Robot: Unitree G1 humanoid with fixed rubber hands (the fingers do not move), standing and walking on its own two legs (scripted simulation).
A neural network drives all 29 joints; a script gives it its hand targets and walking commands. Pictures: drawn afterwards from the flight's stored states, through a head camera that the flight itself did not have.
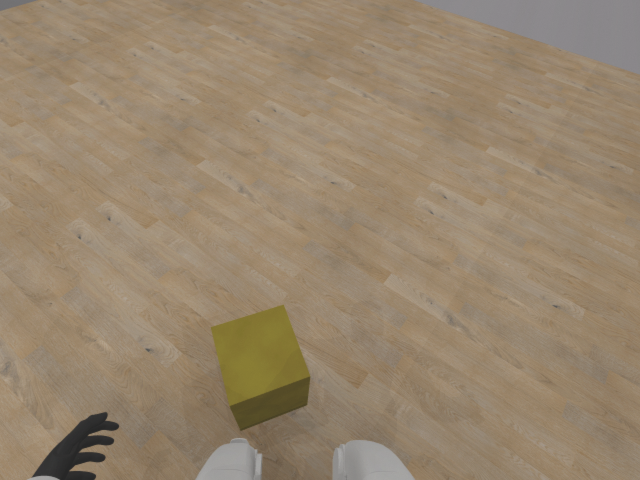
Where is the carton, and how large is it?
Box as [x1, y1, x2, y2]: [211, 305, 309, 430]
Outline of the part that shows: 283,305 211,327 229,405 240,430 303,406 307,402 309,374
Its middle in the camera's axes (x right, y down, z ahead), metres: -0.16 +0.35 +1.07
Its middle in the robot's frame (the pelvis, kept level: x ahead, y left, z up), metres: +0.46 +0.13 -0.60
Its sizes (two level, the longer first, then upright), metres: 0.210 0.200 0.250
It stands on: the floor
